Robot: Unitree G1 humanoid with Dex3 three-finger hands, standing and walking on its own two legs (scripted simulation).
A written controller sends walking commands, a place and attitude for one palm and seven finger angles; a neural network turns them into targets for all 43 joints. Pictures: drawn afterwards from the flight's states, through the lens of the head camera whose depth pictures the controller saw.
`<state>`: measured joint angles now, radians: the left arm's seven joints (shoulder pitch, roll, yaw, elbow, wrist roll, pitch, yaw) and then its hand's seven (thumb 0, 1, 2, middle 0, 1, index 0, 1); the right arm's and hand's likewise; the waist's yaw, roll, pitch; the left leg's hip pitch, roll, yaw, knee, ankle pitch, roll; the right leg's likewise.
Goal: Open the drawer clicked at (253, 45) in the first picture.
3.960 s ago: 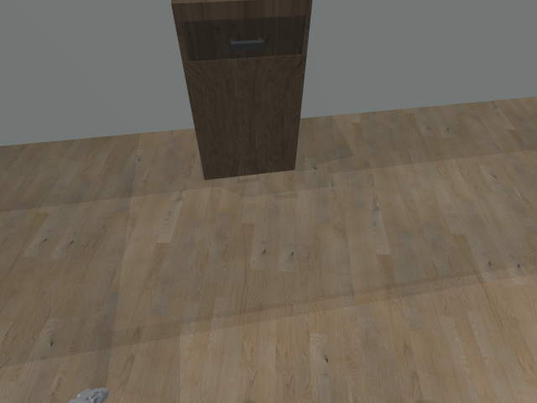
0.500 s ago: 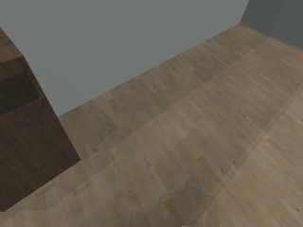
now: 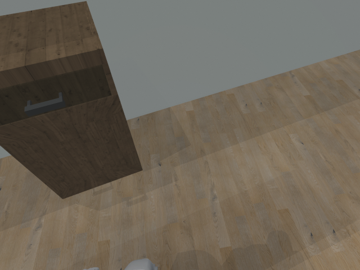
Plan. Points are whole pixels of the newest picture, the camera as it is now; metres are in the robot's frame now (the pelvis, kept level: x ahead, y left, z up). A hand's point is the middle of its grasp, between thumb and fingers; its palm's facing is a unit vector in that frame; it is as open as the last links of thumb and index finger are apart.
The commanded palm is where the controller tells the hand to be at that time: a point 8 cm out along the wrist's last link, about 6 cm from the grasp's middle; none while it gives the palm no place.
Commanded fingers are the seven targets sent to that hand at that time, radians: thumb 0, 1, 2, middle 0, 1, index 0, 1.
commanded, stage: turn to face it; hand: left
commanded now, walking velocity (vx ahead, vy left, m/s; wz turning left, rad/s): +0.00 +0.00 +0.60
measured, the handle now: (45, 102) +0.62 +0.52 -0.05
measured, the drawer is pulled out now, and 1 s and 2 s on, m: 0.00 0.00 0.00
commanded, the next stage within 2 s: take the last steps up to it in 0.58 s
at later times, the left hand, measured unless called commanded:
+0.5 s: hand out of the picture +0.02 +0.22 -0.16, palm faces +0.28 -0.91 -0.31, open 7.3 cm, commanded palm none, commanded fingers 0.00 0.90 0.90 -0.20 -0.30 -0.20 -0.30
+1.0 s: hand out of the picture -0.07 +0.20 -0.17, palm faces +0.42 -0.89 -0.19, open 7.3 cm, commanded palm none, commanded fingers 0.00 0.90 0.90 -0.20 -0.30 -0.20 -0.30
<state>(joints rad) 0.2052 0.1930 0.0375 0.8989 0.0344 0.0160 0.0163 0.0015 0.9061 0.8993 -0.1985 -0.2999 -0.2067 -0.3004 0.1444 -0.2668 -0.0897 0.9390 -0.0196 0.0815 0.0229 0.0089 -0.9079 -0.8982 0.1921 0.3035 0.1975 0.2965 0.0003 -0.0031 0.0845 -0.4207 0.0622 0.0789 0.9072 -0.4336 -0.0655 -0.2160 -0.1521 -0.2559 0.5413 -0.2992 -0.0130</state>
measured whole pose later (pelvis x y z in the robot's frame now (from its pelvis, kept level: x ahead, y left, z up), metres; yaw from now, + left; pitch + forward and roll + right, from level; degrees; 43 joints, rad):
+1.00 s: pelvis +0.01 +0.02 +0.00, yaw +23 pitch -1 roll +0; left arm 0.30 0.23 0.05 1.04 0.03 0.03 -0.02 0.01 0.91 0.90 -0.19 -0.30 -0.20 -0.30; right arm 0.29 -0.15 -0.02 1.03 -0.02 -0.02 -0.01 0.01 -0.90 -0.90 0.20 0.30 0.20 0.30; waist 0.01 -0.04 0.03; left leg -0.11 0.01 0.07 0.41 -0.28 0.02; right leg -0.45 -0.09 -0.09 0.99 -0.37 0.02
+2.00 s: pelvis +0.23 +0.10 -0.01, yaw +24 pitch -1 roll +2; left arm 0.20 0.18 0.04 1.01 0.03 0.02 0.02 0.00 0.92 0.90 -0.19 -0.30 -0.20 -0.30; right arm 0.17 -0.17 -0.06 1.05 -0.01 0.05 -0.03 0.00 -0.92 -0.90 0.20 0.30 0.20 0.30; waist 0.00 0.02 0.08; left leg -0.30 0.05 0.10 0.74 -0.43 -0.01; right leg -0.31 -0.05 -0.09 0.61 -0.28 -0.04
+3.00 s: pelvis +0.17 +0.10 +0.00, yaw +24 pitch -3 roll +0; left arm 0.32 0.13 -0.01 1.09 0.02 0.00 0.03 0.01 0.92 0.90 -0.20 -0.30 -0.20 -0.30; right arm 0.30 -0.16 0.00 1.07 -0.02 0.00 -0.04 0.01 -0.92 -0.90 0.20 0.30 0.20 0.30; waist 0.00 0.01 0.00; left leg -0.19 0.03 0.03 0.54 -0.30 0.00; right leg -0.18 -0.01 -0.06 0.52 -0.29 -0.01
